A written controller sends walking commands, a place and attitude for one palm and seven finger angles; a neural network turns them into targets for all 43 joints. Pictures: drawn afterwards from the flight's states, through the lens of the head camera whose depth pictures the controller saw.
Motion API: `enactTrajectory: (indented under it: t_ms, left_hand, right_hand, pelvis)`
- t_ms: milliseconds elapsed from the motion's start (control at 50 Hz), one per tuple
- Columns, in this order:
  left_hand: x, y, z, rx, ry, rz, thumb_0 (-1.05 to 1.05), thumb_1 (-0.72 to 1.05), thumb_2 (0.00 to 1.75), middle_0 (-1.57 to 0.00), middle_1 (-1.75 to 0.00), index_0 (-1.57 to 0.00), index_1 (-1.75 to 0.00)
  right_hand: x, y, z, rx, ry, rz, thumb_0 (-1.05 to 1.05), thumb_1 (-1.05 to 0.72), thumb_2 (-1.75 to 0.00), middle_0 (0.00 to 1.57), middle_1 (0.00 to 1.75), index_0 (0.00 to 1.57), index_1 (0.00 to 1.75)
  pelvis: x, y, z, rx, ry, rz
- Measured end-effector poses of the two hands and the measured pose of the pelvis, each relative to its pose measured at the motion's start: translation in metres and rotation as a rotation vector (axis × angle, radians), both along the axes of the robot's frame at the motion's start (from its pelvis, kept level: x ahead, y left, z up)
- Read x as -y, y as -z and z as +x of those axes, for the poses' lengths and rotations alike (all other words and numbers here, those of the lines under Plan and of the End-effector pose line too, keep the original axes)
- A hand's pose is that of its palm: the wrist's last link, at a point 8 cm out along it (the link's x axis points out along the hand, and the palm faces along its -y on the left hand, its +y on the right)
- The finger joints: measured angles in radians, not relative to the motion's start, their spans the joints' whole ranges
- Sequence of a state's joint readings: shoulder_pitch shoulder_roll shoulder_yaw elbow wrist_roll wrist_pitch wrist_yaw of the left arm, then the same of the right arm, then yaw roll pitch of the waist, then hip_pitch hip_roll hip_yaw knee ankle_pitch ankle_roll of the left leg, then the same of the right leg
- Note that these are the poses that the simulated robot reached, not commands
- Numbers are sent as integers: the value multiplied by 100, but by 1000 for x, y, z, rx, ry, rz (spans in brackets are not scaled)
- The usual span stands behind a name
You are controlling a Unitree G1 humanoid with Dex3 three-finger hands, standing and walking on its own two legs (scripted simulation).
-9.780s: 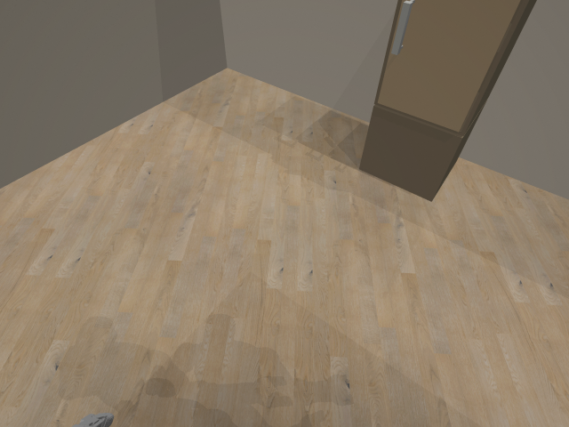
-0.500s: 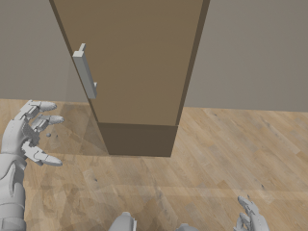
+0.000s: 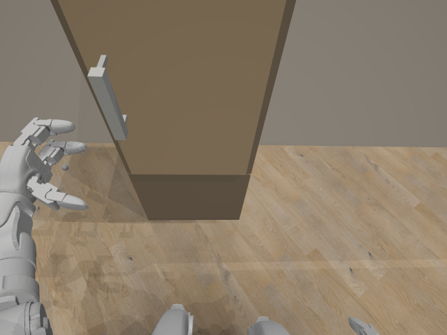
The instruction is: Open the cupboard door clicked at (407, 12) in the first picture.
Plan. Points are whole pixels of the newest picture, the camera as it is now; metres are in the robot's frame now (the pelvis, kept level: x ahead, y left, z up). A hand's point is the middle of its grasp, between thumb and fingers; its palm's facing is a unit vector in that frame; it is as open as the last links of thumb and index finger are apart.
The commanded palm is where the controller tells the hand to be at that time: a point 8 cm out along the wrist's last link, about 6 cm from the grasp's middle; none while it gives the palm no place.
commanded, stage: move the hooked fingers beside the handle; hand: left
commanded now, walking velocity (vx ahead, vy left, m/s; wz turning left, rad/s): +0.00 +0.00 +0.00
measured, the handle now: (112, 100) +0.56 +0.25 +0.06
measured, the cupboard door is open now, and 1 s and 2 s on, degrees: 0 0 0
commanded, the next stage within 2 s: slide the fingers in behind the handle in 1.66 s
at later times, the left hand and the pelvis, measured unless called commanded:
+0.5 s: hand (71, 134) +0.45 +0.30 +0.07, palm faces +0.04 -1.00 -0.01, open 13.9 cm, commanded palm +0.44 +0.34 +0.06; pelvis +0.00 +0.00 -0.02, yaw -2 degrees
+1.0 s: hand (77, 112) +0.51 +0.31 +0.06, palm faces +0.03 -1.00 -0.02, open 13.9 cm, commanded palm +0.50 +0.34 +0.06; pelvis -0.01 +0.01 -0.03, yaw -3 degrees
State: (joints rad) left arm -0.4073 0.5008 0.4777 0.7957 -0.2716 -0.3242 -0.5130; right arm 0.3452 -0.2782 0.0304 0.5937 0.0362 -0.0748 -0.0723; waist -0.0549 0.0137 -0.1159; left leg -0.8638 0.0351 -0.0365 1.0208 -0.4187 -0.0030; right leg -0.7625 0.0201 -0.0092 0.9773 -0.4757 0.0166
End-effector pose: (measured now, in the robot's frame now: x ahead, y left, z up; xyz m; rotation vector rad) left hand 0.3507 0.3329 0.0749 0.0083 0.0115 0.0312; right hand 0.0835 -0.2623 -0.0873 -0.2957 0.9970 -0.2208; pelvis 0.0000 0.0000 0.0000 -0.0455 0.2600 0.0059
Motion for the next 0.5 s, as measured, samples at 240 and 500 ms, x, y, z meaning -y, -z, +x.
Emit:
enactTrajectory:
  t_ms: [240,500]
  left_hand:
    - [-9,5,44,-9,-8,1,-1,-50,30,-30,-120,-30,-120]
    - [-18,8,78,-14,-12,-2,-1,-50,30,-30,-120,-30,-120]
  right_hand:
    - [7,11,-15,-74,12,-31,1,-90,-90,20,30,20,30]
    - [12,19,-60,-237,91,-44,0,-91,-90,20,30,20,30]
  pelvis:
    - [1,12,-6,-50,5,-10]
    - [0,20,-5,-101,24,-18]
